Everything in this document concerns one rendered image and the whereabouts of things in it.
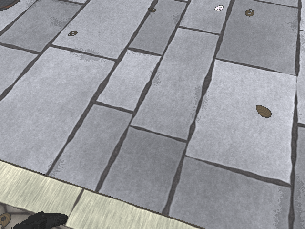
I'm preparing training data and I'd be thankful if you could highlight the left robot hand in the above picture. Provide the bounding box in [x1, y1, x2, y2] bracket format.
[11, 211, 68, 229]

